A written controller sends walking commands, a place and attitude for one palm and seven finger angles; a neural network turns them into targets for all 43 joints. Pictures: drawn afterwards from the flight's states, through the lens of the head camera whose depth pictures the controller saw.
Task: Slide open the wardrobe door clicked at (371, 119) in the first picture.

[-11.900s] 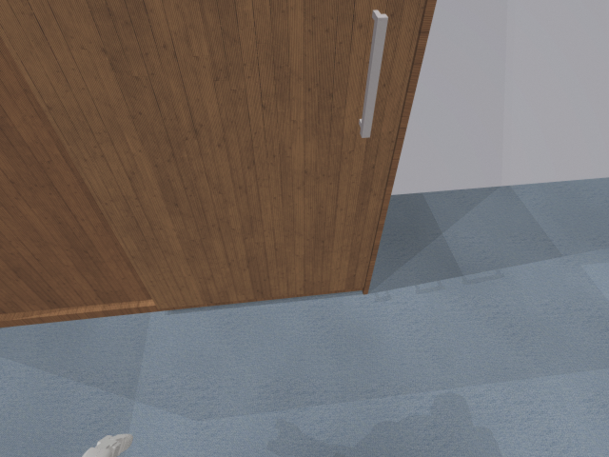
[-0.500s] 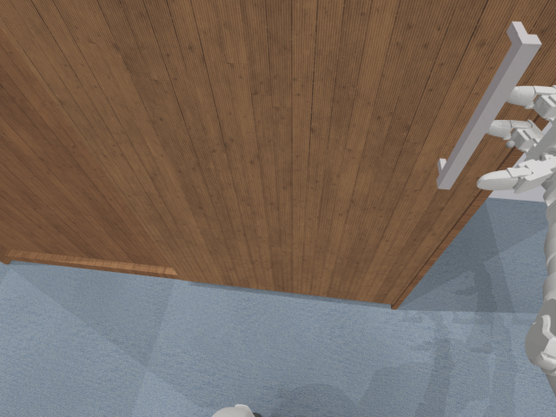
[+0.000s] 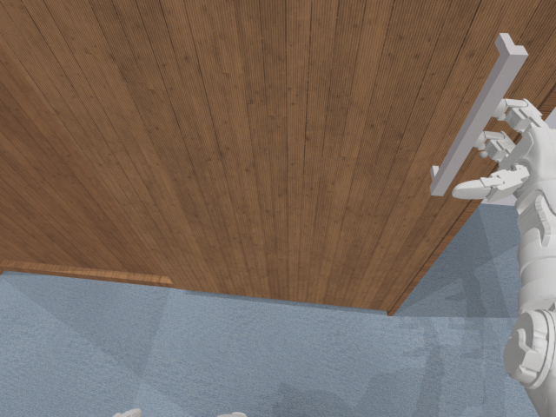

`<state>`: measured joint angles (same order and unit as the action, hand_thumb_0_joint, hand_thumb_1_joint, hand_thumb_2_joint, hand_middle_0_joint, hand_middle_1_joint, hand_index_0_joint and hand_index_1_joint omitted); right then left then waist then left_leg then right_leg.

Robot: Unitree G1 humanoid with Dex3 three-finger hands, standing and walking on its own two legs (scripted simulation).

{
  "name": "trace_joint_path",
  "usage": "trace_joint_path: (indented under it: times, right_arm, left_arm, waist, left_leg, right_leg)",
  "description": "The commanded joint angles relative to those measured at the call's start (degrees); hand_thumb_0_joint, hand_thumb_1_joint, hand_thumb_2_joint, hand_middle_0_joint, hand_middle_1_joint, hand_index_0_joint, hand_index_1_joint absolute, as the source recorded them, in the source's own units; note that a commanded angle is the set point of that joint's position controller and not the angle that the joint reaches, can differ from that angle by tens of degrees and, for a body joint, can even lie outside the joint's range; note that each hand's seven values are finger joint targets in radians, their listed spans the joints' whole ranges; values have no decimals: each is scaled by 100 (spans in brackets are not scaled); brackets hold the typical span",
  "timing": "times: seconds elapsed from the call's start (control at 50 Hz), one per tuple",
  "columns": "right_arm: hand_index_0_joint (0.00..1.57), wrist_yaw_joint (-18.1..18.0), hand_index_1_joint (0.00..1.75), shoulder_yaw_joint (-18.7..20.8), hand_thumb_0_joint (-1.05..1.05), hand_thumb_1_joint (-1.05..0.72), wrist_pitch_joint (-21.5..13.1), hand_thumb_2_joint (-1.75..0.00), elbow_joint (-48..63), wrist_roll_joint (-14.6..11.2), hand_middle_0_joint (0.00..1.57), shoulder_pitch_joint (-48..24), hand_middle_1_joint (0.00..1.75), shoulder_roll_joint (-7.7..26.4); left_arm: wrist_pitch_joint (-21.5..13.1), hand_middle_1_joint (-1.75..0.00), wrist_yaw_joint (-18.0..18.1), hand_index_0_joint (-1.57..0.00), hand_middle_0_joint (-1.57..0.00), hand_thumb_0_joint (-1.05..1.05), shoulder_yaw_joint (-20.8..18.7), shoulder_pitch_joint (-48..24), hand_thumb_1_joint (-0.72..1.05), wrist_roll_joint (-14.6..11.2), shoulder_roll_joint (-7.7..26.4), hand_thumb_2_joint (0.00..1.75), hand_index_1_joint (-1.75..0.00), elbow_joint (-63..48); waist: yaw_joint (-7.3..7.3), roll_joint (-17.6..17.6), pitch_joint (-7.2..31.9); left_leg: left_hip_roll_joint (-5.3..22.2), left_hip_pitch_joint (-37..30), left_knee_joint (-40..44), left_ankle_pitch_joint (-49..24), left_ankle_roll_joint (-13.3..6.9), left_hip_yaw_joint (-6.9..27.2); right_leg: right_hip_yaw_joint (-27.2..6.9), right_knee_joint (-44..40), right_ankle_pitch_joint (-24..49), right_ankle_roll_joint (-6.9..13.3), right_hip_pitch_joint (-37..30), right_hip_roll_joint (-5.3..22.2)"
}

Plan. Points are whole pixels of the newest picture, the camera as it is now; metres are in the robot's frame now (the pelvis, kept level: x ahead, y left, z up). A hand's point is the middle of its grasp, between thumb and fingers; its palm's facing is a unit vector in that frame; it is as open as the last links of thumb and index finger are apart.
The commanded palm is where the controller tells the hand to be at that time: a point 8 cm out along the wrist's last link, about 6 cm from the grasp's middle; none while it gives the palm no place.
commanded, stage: slide the fingers in behind the handle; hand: right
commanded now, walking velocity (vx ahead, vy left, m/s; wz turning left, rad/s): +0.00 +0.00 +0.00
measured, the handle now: (465, 127) +0.52 -0.19 +0.14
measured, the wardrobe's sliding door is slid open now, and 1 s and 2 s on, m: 0.00 0.00 0.00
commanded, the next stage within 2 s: grip the handle and tug to test in 0.98 s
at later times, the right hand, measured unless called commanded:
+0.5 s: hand (465, 154) +0.46 -0.18 +0.14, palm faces -0.03 +1.00 +0.01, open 14.0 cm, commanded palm +0.44 -0.23 +0.14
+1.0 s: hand (466, 155) +0.46 -0.18 +0.14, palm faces -0.03 +1.00 +0.01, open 14.0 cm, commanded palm +0.43 -0.23 +0.14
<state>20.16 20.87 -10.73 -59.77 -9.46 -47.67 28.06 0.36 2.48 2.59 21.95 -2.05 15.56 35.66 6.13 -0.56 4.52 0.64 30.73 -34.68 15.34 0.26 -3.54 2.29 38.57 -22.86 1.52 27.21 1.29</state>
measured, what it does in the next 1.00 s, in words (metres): stands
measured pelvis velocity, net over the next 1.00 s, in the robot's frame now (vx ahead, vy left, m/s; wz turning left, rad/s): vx -0.01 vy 0.01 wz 0.00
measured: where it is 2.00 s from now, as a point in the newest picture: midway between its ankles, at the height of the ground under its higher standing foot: outside the picture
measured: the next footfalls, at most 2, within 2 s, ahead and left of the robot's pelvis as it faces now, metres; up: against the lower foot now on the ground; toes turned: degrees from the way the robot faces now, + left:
none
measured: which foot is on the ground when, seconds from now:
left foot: down 0.00-1.00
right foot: down 0.00-1.00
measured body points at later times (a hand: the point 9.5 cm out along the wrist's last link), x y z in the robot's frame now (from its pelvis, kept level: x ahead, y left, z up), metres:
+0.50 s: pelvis -0.01 +0.00 +0.00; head +0.05 +0.00 +0.45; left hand +0.05 +0.27 -0.11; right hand +0.46 -0.23 +0.14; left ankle +0.01 +0.13 -0.72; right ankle -0.05 -0.10 -0.72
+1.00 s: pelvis -0.01 +0.01 +0.00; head +0.04 +0.00 +0.45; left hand +0.03 +0.27 -0.11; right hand +0.45 -0.23 +0.14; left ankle +0.01 +0.13 -0.72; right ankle -0.05 -0.10 -0.72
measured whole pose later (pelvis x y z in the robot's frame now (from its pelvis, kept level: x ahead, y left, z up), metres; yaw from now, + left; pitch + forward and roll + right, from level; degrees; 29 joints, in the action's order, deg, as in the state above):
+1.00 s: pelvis -0.01 +0.01 +0.00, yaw +0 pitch +10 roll +1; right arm 16.4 18.9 -11.7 -60.0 -8.4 -48.5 25.6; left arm -1.4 2.4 2.2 22.2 -2.1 15.8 36.6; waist 5.9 -0.7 3.6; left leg 0.6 30.2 -34.8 14.4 -0.3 -3.3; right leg 2.4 37.9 -21.5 1.0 26.3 1.3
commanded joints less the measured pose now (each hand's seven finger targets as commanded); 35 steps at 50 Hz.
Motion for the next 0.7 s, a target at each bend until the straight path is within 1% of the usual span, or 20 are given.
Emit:
trace_joint_path:
  times: [0.0,0.02,0.06,0.1,0.14,0.16,0.18,0.22,0.24,0.28,0.3,0.32,0.34,0.38,0.42,0.48,0.52,0.58,0.62,0.68]
  right_arm:
    - [30,-94,120,21,0,50,-430,-30,1567,-39,30,-2777,120,1396]
    - [30,-106,120,-90,0,50,-426,-30,1588,-66,30,-2876,120,1199]
    - [30,-123,120,39,0,50,-388,-30,1557,-148,30,-2651,120,1222]
    - [30,-121,120,20,0,50,-331,-30,1482,-194,30,-2628,120,1185]
    - [30,-167,120,48,0,50,-292,-30,1438,-135,30,-2663,120,1210]
    - [30,-193,120,13,0,50,-298,-30,1558,-115,30,-2596,120,1139]
    - [30,-231,120,123,0,50,-323,-30,1672,-127,30,-2475,120,1263]
    - [30,-260,120,-144,0,50,-327,-30,1824,-106,30,-2562,120,949]
    - [30,-277,120,-164,0,50,-293,-30,1640,-123,30,-2472,120,844]
    - [30,-323,120,14,0,50,-276,-30,1518,-153,30,-2456,120,1049]
    - [30,-352,120,165,0,50,-283,-30,1559,-105,30,-2468,120,1238]
    - [30,-370,120,45,0,50,-295,-30,1605,-76,30,-2585,120,1133]
    - [30,-390,120,-21,0,50,-309,-30,1499,-44,30,-2647,120,1061]
    - [30,-414,120,-92,0,50,-383,-30,1564,-46,30,-2748,120,998]
    - [30,-423,120,-102,0,50,-416,-30,1508,-33,30,-2856,120,970]
    - [30,-438,120,-68,0,50,-484,-30,1418,-40,30,-2943,120,1032]
    - [30,-434,120,-84,0,50,-523,-30,1479,-9,30,-2866,120,981]
    - [30,-426,120,-90,0,50,-464,-30,1147,-11,30,-2791,120,996]
    - [30,-441,120,107,0,50,-452,-30,1179,-1,30,-2811,120,1214]
    - [30,-417,120,78,0,50,-519,-30,1323,-5,30,-2726,120,1220]
  left_arm:
    - [-160,-30,91,-20,-20,0,-354,479,90,-21,917,90,-30,-492]
    - [-179,-30,83,-20,-20,0,-378,499,90,-14,907,90,-30,-447]
    - [-206,-30,80,-20,-20,0,-399,515,90,-14,942,90,-30,-438]
    - [-211,-30,91,-20,-20,0,-389,520,90,-24,948,90,-30,-421]
    - [-208,-30,80,-20,-20,0,-394,539,90,-7,944,90,-30,-388]
    - [-210,-30,62,-20,-20,0,-408,519,90,0,927,90,-30,-416]
    - [-202,-30,59,-20,-20,0,-411,541,90,9,935,90,-30,-449]
    - [-212,-30,38,-20,-20,0,-398,461,90,-11,883,90,-30,-452]
    - [-219,-30,28,-20,-20,0,-405,467,90,-7,886,90,-30,-428]
    - [-205,-30,53,-20,-20,0,-403,481,90,-5,933,90,-30,-420]
    - [-209,-30,59,-20,-20,0,-398,443,90,-9,930,90,-30,-443]
    - [-219,-30,58,-20,-20,0,-381,411,90,-11,905,90,-30,-457]
    - [-229,-30,62,-20,-20,0,-377,413,90,-7,890,90,-30,-433]
    - [-247,-30,73,-20,-20,0,-386,436,90,-1,897,90,-30,-436]
    - [-280,-30,74,-20,-20,0,-380,413,90,-10,884,90,-30,-405]
    - [-310,-30,87,-20,-20,0,-386,466,90,5,906,90,-30,-371]
    - [-346,-30,60,-20,-20,0,-382,422,90,1,878,90,-30,-382]
    - [-324,-30,63,-20,-20,0,-382,482,90,-9,912,90,-30,-341]
    - [-332,-30,66,-20,-20,0,-387,468,90,0,928,90,-30,-378]
    - [-322,-30,60,-20,-20,0,-392,485,90,1,923,90,-30,-421]
  waist:
    - [16,-737,2101]
    - [79,-663,2105]
    - [7,-558,2208]
    - [35,-269,2159]
    - [3,-357,2053]
    - [-15,-466,2166]
    - [-96,-431,2322]
    - [-15,-480,2208]
    - [-15,-296,2042]
    - [-27,-127,1943]
    - [-96,-260,2004]
    - [-59,-332,1992]
    - [-16,-218,1860]
    - [9,-181,1916]
    - [19,-374,1992]
    - [38,-161,2050]
    - [-41,-511,2152]
    - [22,-146,1855]
    - [-38,-199,2018]
    - [-67,-124,2084]
  left_leg:
    - [-154,-1291,15,-2203,-188,144]
    - [-169,-1187,45,-2160,-178,122]
    - [-179,-1238,45,-2163,-192,113]
    - [-179,-1332,55,-2284,-168,108]
    - [-166,-1332,41,-2303,-176,108]
    - [-165,-1348,38,-2342,-176,122]
    - [-157,-1503,2,-2453,-195,123]
    - [-166,-1400,42,-2436,-175,122]
    - [-176,-1355,68,-2324,-173,100]
    - [-162,-1507,84,-2281,-188,105]
    - [-152,-1530,73,-2247,-190,134]
    - [-148,-1510,88,-2170,-189,148]
    - [-150,-1482,100,-2140,-188,141]
    - [-149,-1453,99,-2058,-193,136]
    - [-150,-1405,103,-2023,-192,167]
    - [-150,-1500,83,-2047,-183,167]
    - [-145,-1443,58,-2082,-201,179]
    - [-147,-1425,86,-1982,-190,145]
    - [-139,-1534,79,-1995,-178,198]
    - [-143,-1685,43,-2171,-194,189]
  right_leg:
    - [-301,-376,2781,-37,-865,-34]
    - [-329,-364,2826,-50,-1013,-11]
    - [-345,-362,2905,-64,-1071,0]
    - [-326,-379,2936,-36,-958,3]
    - [-314,-394,2915,-43,-879,-13]
    - [-297,-380,2982,-45,-964,-19]
    - [-296,-353,3167,-43,-990,-19]
    - [-298,-383,3155,-56,-1052,-11]
    - [-296,-406,2972,-48,-965,-8]
    - [-251,-454,2680,-13,-761,-34]
    - [-242,-476,2595,-19,-728,-51]
    - [-234,-494,2457,-18,-717,-70]
    - [-235,-497,2378,-7,-669,-68]
    - [-248,-488,2346,1,-737,-57]
    - [-248,-478,2283,-15,-788,-77]
    - [-238,-477,2240,6,-720,-76]
    - [-257,-456,2379,-35,-850,-85]
    - [-243,-487,2187,-10,-597,-74]
    - [-213,-499,2077,-1,-536,-97]
    - [-206,-490,2280,8,-539,-85]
